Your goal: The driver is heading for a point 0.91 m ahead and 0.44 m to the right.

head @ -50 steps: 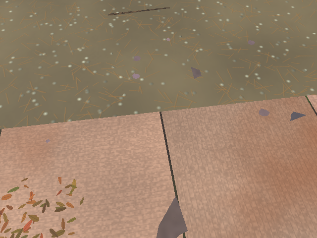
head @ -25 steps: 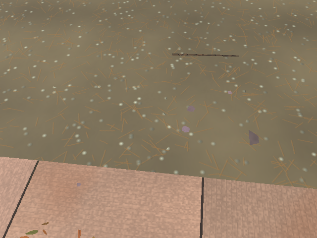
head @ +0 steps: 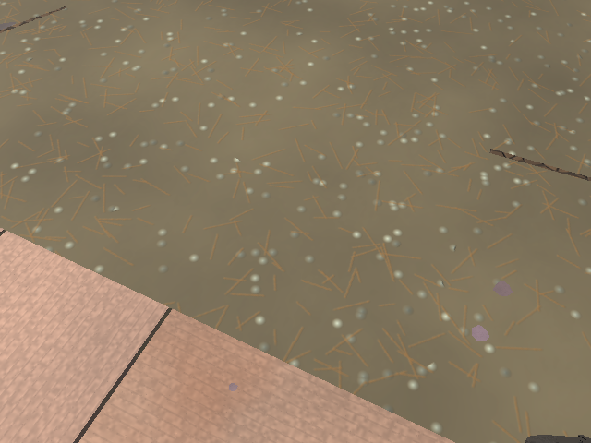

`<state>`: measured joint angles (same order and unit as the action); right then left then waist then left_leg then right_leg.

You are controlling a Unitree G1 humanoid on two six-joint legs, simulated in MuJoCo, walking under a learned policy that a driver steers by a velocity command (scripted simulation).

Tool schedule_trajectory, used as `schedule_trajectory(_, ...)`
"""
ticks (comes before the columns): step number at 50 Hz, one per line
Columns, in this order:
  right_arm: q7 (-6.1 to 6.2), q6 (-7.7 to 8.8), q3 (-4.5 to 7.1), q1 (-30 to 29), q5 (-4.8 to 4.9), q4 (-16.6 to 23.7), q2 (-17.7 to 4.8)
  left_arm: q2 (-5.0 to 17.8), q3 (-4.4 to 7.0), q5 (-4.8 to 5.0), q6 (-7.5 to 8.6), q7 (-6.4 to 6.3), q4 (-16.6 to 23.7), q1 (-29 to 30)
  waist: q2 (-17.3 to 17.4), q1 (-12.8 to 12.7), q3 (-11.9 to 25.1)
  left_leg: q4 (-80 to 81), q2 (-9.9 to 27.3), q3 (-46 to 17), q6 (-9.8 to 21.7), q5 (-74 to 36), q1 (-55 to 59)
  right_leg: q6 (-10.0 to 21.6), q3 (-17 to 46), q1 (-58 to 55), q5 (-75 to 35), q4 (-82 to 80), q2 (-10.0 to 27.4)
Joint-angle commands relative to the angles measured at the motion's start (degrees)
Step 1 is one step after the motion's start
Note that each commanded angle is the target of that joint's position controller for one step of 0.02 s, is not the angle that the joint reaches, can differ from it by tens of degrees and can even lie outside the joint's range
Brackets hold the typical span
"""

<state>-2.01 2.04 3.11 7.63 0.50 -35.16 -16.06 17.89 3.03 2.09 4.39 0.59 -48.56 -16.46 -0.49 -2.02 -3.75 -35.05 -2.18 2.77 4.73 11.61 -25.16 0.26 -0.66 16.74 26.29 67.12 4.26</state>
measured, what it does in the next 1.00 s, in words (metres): walks ahead, turning right: right foot, then left foot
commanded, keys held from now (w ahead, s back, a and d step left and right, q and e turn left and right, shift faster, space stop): w+e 1.00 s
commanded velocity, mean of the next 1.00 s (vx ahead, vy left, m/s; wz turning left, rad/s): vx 0.50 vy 0.00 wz -0.44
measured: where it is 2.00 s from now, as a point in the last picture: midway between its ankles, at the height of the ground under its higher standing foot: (470, 269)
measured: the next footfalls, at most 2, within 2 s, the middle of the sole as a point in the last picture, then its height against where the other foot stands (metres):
right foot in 0.46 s outside the picture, level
left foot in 0.92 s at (339, 317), level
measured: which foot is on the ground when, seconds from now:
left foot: down 0.00-0.48, up 0.50-0.90, down 0.92-1.00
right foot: up 0.00-0.44, down 0.46-0.92, up 0.94-1.00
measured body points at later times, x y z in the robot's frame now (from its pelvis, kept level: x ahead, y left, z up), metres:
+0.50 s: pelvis +0.28 -0.06 -0.01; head +0.32 -0.07 +0.44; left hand +0.53 +0.15 -0.10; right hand +0.26 -0.35 -0.13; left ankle +0.10 +0.08 -0.67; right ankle +0.37 -0.15 -0.72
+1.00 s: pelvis +0.58 -0.10 +0.00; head +0.60 -0.11 +0.45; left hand +0.78 +0.11 -0.11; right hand +0.61 -0.42 -0.07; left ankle +0.70 -0.05 -0.72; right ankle +0.39 -0.15 -0.65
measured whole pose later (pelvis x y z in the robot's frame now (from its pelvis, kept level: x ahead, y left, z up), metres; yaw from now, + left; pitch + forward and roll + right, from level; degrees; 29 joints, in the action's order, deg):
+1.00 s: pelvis +0.58 -0.10 +0.00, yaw -32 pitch +2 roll +1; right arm -0.8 6.6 2.8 6.5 -0.4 -39.0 -15.4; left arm 17.6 3.9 1.8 1.5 -0.8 -41.7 -19.8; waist -2.0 -2.3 -0.3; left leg -32.4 -1.7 -0.2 1.0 10.1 -24.7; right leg 1.6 9.3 17.3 28.0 61.0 -4.2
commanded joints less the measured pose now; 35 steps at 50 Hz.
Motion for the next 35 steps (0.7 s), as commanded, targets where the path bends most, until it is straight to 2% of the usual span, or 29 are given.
schedule_trajectory(1,0.31,1.81,2.08,7.32,-0.72,0.18,-6.49,7.13,1.44,-0.31,1.46,-0.1,5.24,3.36,3.86,3.86,7.75,19.44,16.87,-20.72,9.56,-8.33,22.33,0.69,4.75,21.95,-7.24,2.77,4.72)
schedule_trajectory(2,0.35,2.27,1.8,5.87,-1.02,0.07,-5.55,6.7,1.5,-0.29,0.52,-0.03,4.13,0.91,4.91,2.22,7.19,21.59,15.72,-17.36,8.95,-9.68,18.71,0.33,5.31,18.47,-9.75,1.87,5.39)
schedule_trajectory(4,0.45,3.57,1.93,5.38,-1.17,-1.21,-5.41,4.61,1.31,-0.23,-1.05,-0.25,2.9,-1.07,4.38,1.0,6.29,24.63,15.42,-12.6,9.05,-13.15,15.68,-0.72,5.66,17.05,-12.6,-0.04,4.97)
schedule_trajectory(6,0.86,4.22,2.19,5.93,-1.67,-2.65,-5.87,3.68,1.28,-0.31,-1.74,-0.57,3.43,1.39,3.42,1.37,3.72,26.41,14.88,-7.89,8.24,-15.7,15.31,-1.61,7.0,20.45,-17.27,-3.84,4.26)
schedule_trajectory(9,1.65,4.27,2.15,6.81,-1.79,-4.21,-5.85,2.8,1.26,-0.63,-1.35,-0.25,4.31,4.7,3.3,2.37,2.21,27.33,13.64,-2.23,6.33,-17.26,17.91,-2.02,7.66,23.35,-27.02,-13.3,2.79)
schedule_trajectory(12,2.17,4.13,2.27,7.33,-1.46,-5.39,-6.77,1.32,0.63,-0.87,-0.91,0.76,5.6,9.27,3.03,4.26,0.5,28.63,13.49,1.96,4.68,-16.99,19.48,-1.44,4.34,22.03,-34.05,-23.06,1.82)
schedule_trajectory(15,2.52,3.31,2.66,10.42,-0.93,-7.61,-7.59,0.25,-0.02,-0.95,-0.82,1.8,7.91,13.96,2.13,6.39,-1.66,27.61,15.62,3.94,4.38,-19.84,25.53,-0.07,2.38,24.48,-33.27,-28.76,1.31)
schedule_trajectory(17,2.73,2.26,2.96,11.64,-0.46,-8.65,-8.16,0.28,-0.13,-1.0,-0.75,2.68,9.68,16.13,2.22,6.89,-2.12,25.01,17.16,4.81,4.19,-24.58,30.63,1.16,0.69,26.59,-29.02,-30.9,0.64)
schedule_trajectory(18,2.92,1.69,3.11,11.59,-0.24,-8.89,-8.59,0.48,-0.06,-1.0,-0.73,3.13,10.49,16.56,2.61,6.54,-1.85,23.04,17.71,5.39,3.84,-29.2,32.48,1.95,-0.52,26.4,-26.1,-31.62,-0.05)
schedule_trajectory(20,3.58,0.72,3.51,10.36,-0.02,-8.64,-10.23,1.95,0.68,-0.96,-0.99,3.64,11.33,14.54,5.0,4.3,1.24,16.31,17.83,7.07,2.51,-48.04,34.19,4.13,-4.13,20.6,-19.99,-31.74,-3.34)
schedule_trajectory(21,3.99,0.24,3.68,9.8,0.07,-8.42,-11.02,3.32,1.41,-0.95,-1.25,3.62,11.07,11.26,6.38,2.17,3.84,10.64,17.65,7.67,1.77,-57.18,34.27,5.46,-5.7,15.61,-16.91,-31.13,-5.51)
schedule_trajectory(22,4.3,-0.18,3.71,9.01,0.1,-8.25,-11.55,5.74,2.7,-0.84,-1.41,3.32,9.9,4.67,6.39,-1.68,7.55,1.28,16.67,8.38,0.68,-60.33,31.87,7.21,-6.11,6.51,-16.4,-32.23,-7.59)
schedule_trajectory(23,4.6,-0.03,3.38,7.97,0.27,-7.8,-11.28,9.15,4.5,-0.82,-1.62,2.45,7.99,-4.65,3.91,-6.97,12.24,-12.64,14.19,9.22,-1.52,-52.01,23.11,9.84,-2.59,-9.17,-20.26,-36.65,-7.64)
schedule_trajectory(24,3.91,1.21,1.32,13.09,-1.7,-5.52,-4.61,15.37,6.03,-0.75,-1.95,1.22,7.34,-9.23,-9.7,-4.04,18.53,-34.19,6.4,8.11,-5.24,-8.77,-0.54,18.25,22.22,-31.54,-20.49,-36.32,6.95)
schedule_trajectory(25,2.79,3.64,0.02,12.91,-1.21,-4.39,-3.16,14.68,5.37,-0.69,-1.19,1.45,8.76,-8.62,-10.72,-3.09,26.79,-46.64,-2.88,-4.84,-6.25,23.11,-14.86,26.7,49.67,-42.03,-13.2,-46.24,15.37)
schedule_trajectory(26,1.78,5.37,1.19,5.83,1.21,-3.1,-7.56,10.54,4.29,-1.14,-0.87,1.4,8.76,-7.97,-5.4,-5.99,21.83,-47.56,1.28,-10.12,-4.74,19.18,-20.94,22.82,42.76,-39.52,-11.82,-48.99,13.59)
schedule_trajectory(27,1.55,6.26,0.96,2.96,1.83,-1.87,-7.69,8.5,3.76,-0.96,-0.58,1.26,9.03,-4.81,-2.45,-4.4,14.49,-42.82,3.91,-9.23,-3.66,13.93,-21.64,20.26,34.6,-31.21,-14.25,-49.51,11.36)
schedule_trajectory(28,1.93,6.48,1.05,2.49,0.56,-2.26,-7.27,6.96,3.22,-0.77,-0.54,1.19,9.72,-0.83,1.4,-1.43,9.52,-37.02,6.16,-8.45,-3.87,10.82,-18.94,18.29,28.62,-22.08,-19.8,-50.07,8.82)
schedule_trajectory(29,2.2,6.02,1.59,2.96,-0.63,-2.6,-7.99,5.1,2.59,-1.11,-0.55,0.96,10.66,1.95,0.97,0.6,7.07,-33.05,7.57,-8.2,-4.54,8.72,-14.92,17.49,24.46,-15.4,-25.33,-51.31,6.86)
schedule_trajectory(30,2.13,5.26,1.76,4.07,-0.94,-2.61,-7.84,4.7,2.34,-1.68,-0.61,0.72,11.56,3.19,-0.59,2.16,6.39,-31.4,8.05,-8.13,-5.3,7.43,-11.66,17.44,22.82,-11.0,-28.04,-52.62,5.66)
schedule_trajectory(31,2.18,4.61,1.69,5.08,-1.2,-2.6,-7.16,5.09,2.51,-1.61,-0.55,0.49,11.86,3.75,-1.14,2.95,6.14,-29.06,8.18,-7.51,-6.34,6.79,-10.43,17.69,21.49,-8.41,-30.6,-53.48,4.96)
schedule_trajectory(33,2.41,3.61,1.17,4.28,-1.46,-2.26,-5.58,6.67,2.9,-1.51,-0.46,-0.18,11.7,3.29,-1.42,3.21,5.14,-23.06,7.74,-5.86,-8.26,3.82,-9.14,17.34,17.55,-3.38,-34.62,-54.16,3.46)
schedule_trajectory(35,2.51,3.41,0.43,-0.31,-1.55,-0.99,-4.02,7.95,3.31,-1.14,-0.72,-0.87,11.23,2.15,-2.36,1.75,4.1,-13.46,6.44,-4.99,-9.42,-3.93,-7.6,15.37,14.37,-0.36,-33.07,-53.9,0.95)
